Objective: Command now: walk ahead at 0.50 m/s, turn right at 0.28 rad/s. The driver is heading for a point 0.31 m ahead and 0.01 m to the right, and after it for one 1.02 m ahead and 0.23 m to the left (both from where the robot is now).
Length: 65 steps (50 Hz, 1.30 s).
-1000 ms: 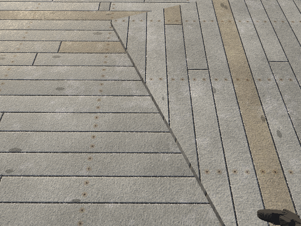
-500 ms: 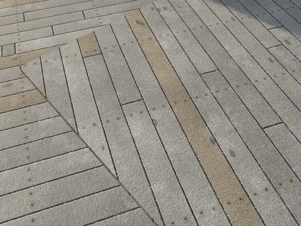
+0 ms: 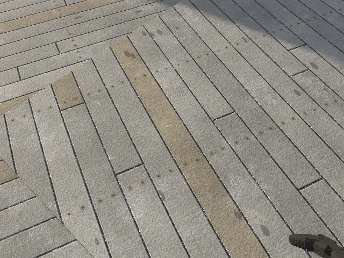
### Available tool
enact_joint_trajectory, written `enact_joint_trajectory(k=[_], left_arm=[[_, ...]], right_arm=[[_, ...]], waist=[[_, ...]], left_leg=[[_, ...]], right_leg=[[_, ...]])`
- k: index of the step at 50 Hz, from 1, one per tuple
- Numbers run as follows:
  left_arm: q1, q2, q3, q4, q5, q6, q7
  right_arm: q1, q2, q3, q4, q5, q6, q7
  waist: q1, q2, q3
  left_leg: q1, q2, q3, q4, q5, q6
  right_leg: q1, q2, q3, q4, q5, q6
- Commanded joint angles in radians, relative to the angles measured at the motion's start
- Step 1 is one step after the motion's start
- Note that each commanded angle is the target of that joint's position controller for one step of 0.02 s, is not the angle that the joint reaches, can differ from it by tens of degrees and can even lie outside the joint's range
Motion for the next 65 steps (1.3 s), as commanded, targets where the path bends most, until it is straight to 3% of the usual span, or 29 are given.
enact_joint_trajectory(k=[1, 3, 4, 5, 6, 8, 10, 13, 14, 16, 18, 19, 20, 21, 22, 24, 30, 32, 37, 39, 40, 41, 42, 44, 55, 61, 63, 64, 65], left_arm=[[0.106, 0.18, 0.037, 0.006, -0.008, 0.012, 0.009], [-0.042, 0.141, 0.025, -0.038, 0.019, -0.008, 0.001], [0.003, 0.002, -0.007, -0.034, 0.028, -0.023, -0.002], [0.008, 0.089, 0.011, -0.046, -0.008, -0.039, 0.003], [-0.072, 0.095, 0.008, -0.076, -0.023, -0.043, -0.007], [-0.171, 0.049, 0.002, -0.111, -0.005, -0.035, -0.003], [-0.146, -0.005, -0.012, -0.136, -0.014, -0.019, -0.006], [-0.131, -0.027, -0.037, -0.172, 0.023, -0.016, -0.011], [-0.103, -0.011, -0.026, -0.142, 0.038, -0.017, -0.012], [0.014, 0.029, -0.005, -0.101, 0.034, -0.006, -0.012], [0.042, 0.076, 0.022, -0.081, 0.051, -0.003, -0.004], [0.026, 0.195, 0.047, -0.119, 0.062, 0.002, 0.01], [0.034, 0.185, 0.037, -0.124, 0.084, 0.008, 0.007], [-0.039, 0.155, 0.025, -0.145, 0.067, -0.004, -0.007], [-0.101, 0.127, 0.018, -0.144, 0.041, -0.014, -0.013], [-0.188, 0.071, 0.005, -0.117, 0.032, -0.031, -0.012], [-0.191, 0.076, 0.022, -0.067, 0.046, -0.025, 0.039], [-0.225, 0.108, 0.036, -0.066, 0.038, -0.005, 0.046], [-0.281, 0.139, 0.048, -0.04, 0.004, 0.018, 0.044], [-0.222, 0.083, 0.037, 0.003, 0.009, 0.032, 0.041], [-0.266, 0.05, 0.029, -0.05, 0.027, 0.037, 0.041], [-0.374, 0.087, 0.035, -0.083, 0.039, 0.035, 0.048], [-0.346, 0.099, 0.043, -0.071, 0.022, 0.035, 0.043], [-0.301, 0.11, 0.052, -0.034, 0.029, 0.032, 0.045], [-0.352, 0.06, 0.029, -0.032, 0.019, 0.013, 0.03], [-0.327, 0.074, 0.022, -0.014, 0.009, 0.001, 0.005], [-0.274, 0.061, 0.018, 0.006, 0.015, -0.01, -0.007], [-0.26, 0.088, 0.021, 0.009, 0.029, -0.014, -0.008], [-0.248, 0.151, 0.029, 0.001, 0.048, -0.015, -0.004]], right_arm=[[-0.015, -0.134, -0.058, -0.077, 0.008, -0.042, 0.005], [0.391, -0.218, -0.093, 0.035, 0.025, -0.016, -0.008], [0.478, -0.226, -0.085, 0.097, 0.011, 0.0, -0.017], [0.445, -0.211, -0.081, 0.086, -0.003, 0.014, -0.025], [0.433, -0.168, -0.071, 0.089, -0.009, 0.025, -0.032], [0.319, -0.1, -0.045, 0.107, -0.009, 0.035, -0.035], [0.231, -0.097, -0.027, 0.113, 0.002, 0.036, -0.036], [0.072, -0.188, -0.043, 0.086, 0.006, 0.028, -0.037], [0.118, -0.203, -0.05, 0.099, -0.011, 0.021, -0.032], [0.117, -0.214, -0.05, 0.114, 0.016, 0.02, -0.027], [0.22, -0.143, -0.025, 0.145, 0.034, 0.017, -0.026], [0.312, -0.086, -0.001, 0.143, -0.004, 0.021, -0.027], [0.424, -0.067, 0.003, 0.174, 0.001, 0.042, -0.028], [0.414, -0.143, -0.024, 0.192, 0.021, 0.066, -0.026], [0.33, -0.129, -0.025, 0.163, 0.026, 0.086, -0.034], [0.288, -0.122, -0.036, 0.156, 0.012, 0.114, -0.065], [0.241, -0.08, -0.043, 0.081, 0.017, 0.129, -0.08], [0.216, -0.065, -0.034, 0.062, 0.014, 0.137, -0.065], [0.24, -0.121, -0.051, 0.035, 0.007, 0.156, -0.02], [0.306, -0.162, -0.073, 0.052, -0.001, 0.152, -0.022], [0.29, -0.31, -0.109, 0.017, -0.015, 0.148, -0.038], [0.285, -0.281, -0.096, -0.011, -0.04, 0.119, -0.04], [0.223, -0.243, -0.079, -0.026, -0.043, 0.093, -0.044], [0.141, -0.192, -0.066, -0.06, 0.002, 0.073, -0.052], [0.196, -0.197, -0.06, -0.093, 0.002, 0.097, -0.076], [0.161, -0.182, -0.048, -0.095, 0.001, 0.115, -0.059], [0.141, -0.163, -0.038, -0.091, 0.014, 0.121, -0.06], [0.173, -0.145, -0.032, -0.08, 0.009, 0.117, -0.061], [0.218, -0.101, -0.019, -0.078, -0.015, 0.109, -0.059]], waist=[[-0.051, -0.115, -0.172], [-0.263, -0.048, -0.359], [-0.224, 0.244, -0.37], [-0.238, 0.165, -0.292], [-0.258, 0.207, -0.203], [-0.193, 0.18, -0.026], [-0.101, 0.175, 0.058], [-0.01, 0.145, 0.031], [-0.021, 0.172, -0.029], [0.044, 0.195, -0.108], [0.046, 0.101, -0.155], [0.008, -0.166, -0.208], [-0.028, -0.35, -0.379], [-0.036, -0.228, -0.315], [-0.038, -0.164, -0.179], [-0.074, -0.083, -0.07], [-0.096, -0.07, -0.086], [-0.091, -0.087, -0.104], [-0.122, -0.086, -0.122], [-0.128, 0.052, -0.091], [-0.114, 0.337, -0.019], [-0.162, 0.267, -0.032], [-0.116, 0.213, -0.048], [-0.086, 0.125, -0.078], [-0.114, 0.165, -0.125], [-0.112, 0.179, -0.104], [-0.07, 0.156, -0.103], [-0.073, 0.111, -0.114], [-0.106, -0.058, -0.15]], left_leg=[[0.33, -0.081, 0.054, -0.127, 0.287, 0.088], [0.903, 0.119, -0.098, -0.109, 0.389, 0.188], [1.078, 0.396, -0.401, -0.107, 0.67, 0.303], [0.904, 0.482, -0.457, -0.14, 0.511, 0.391], [0.817, 0.437, -0.426, -0.156, 0.333, 0.403], [0.601, 0.322, -0.314, -0.244, 0.132, 0.299], [0.39, 0.31, -0.242, -0.28, 0.314, 0.268], [0.069, 0.192, -0.014, -0.361, 0.478, 0.205], [0.071, 0.19, 0.006, -0.351, 0.636, 0.224], [0.188, 0.221, 0.016, -0.239, 0.808, 0.205], [0.23, 0.144, 0.042, -0.034, 0.753, 0.123], [0.14, 0.03, 0.086, 0.228, 0.275, 0.037], [0.11, -0.059, -0.039, 0.52, -0.35, 0.007], [0.065, -0.038, -0.12, 0.735, -0.405, 0.009], [-0.055, -0.011, -0.083, 0.802, -0.373, 0.024], [-0.069, 0.044, -0.07, 0.728, -0.254, 0.035], [-0.06, 0.048, -0.021, 0.488, -0.178, 0.013], [0.038, 0.042, 0.012, 0.329, -0.126, 0.008], [0.216, 0.016, 0.079, 0.055, 0.04, 0.084], [0.34, 0.016, 0.005, -0.119, 0.093, 0.153], [0.358, 0.266, -0.404, -0.249, 0.081, 0.305], [0.329, 0.326, -0.564, -0.306, 0.02, 0.386], [0.326, 0.313, -0.491, -0.294, 0.042, 0.363], [0.358, 0.235, -0.379, -0.241, 0.08, 0.266], [0.383, 0.167, -0.342, -0.181, 0.286, 0.272], [0.318, 0.164, -0.369, -0.132, 0.4, 0.287], [0.295, 0.125, -0.356, -0.09, 0.377, 0.242], [0.254, 0.086, -0.339, -0.066, 0.278, 0.195], [0.179, -0.016, -0.248, 0.074, 0.02, 0.136]], right_leg=[[0.037, -0.105, 0.111, 0.171, 1.064, -0.058], [-0.361, -0.049, 0.055, 0.548, 0.736, 0.016], [-0.668, 0.078, -0.038, 0.878, -0.201, 0.053], [-0.752, 0.022, -0.05, 1.096, -0.241, 0.071], [-0.816, -0.027, -0.082, 1.156, -0.23, 0.077], [-0.876, -0.082, -0.131, 1.181, -0.245, 0.068], [-0.849, -0.093, -0.132, 1.205, -0.265, 0.062], [-0.469, -0.118, -0.196, 0.649, -0.032, 0.052], [-0.351, -0.066, -0.243, 0.637, 0.08, 0.058], [-0.239, -0.037, -0.254, 0.496, 0.215, 0.042], [-0.09, 0.005, -0.265, 0.283, 0.421, 0.008], [0.006, -0.238, 0.036, 0.176, 0.807, -0.082], [-0.008, -0.45, 0.393, -0.005, 0.709, -0.264], [-0.107, -0.44, 0.41, -0.015, 0.474, -0.274], [-0.186, -0.403, 0.266, -0.015, 0.319, -0.236], [-0.293, -0.307, 0.077, -0.052, 0.194, -0.138], [-0.201, -0.314, -0.127, -0.078, 0.417, -0.176], [-0.23, -0.305, -0.177, -0.091, 0.347, -0.176], [-0.247, -0.336, -0.22, -0.039, 0.177, -0.116], [-0.341, -0.24, -0.311, 0.175, -0.011, -0.013], [-0.588, -0.057, -0.393, 0.411, -0.141, 0.088], [-0.646, -0.028, -0.2, 0.645, -0.233, 0.089], [-0.67, -0.043, -0.134, 0.735, -0.166, 0.073], [-0.698, -0.055, -0.103, 0.748, -0.033, 0.069], [-0.547, -0.027, -0.115, 0.46, 0.088, 0.135], [-0.342, -0.023, -0.152, 0.266, 0.053, 0.116], [-0.203, -0.017, -0.171, 0.026, 0.234, 0.086], [-0.106, -0.069, -0.122, -0.023, 0.352, 0.062], [0.0, -0.231, 0.037, -0.023, 0.581, -0.004]])
Keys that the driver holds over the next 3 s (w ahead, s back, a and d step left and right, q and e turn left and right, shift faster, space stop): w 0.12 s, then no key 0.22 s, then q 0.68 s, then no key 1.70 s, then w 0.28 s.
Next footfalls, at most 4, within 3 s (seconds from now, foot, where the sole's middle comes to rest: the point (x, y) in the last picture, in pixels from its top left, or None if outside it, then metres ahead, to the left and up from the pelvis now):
0.36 right None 0.32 -0.12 -0.73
0.78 left None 0.29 0.12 -0.73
1.28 right None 0.38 -0.09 -0.73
1.54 left None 0.28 0.13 -0.73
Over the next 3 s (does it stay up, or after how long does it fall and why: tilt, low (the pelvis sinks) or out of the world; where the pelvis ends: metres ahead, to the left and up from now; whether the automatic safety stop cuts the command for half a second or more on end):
stays up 0.34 0.04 0.04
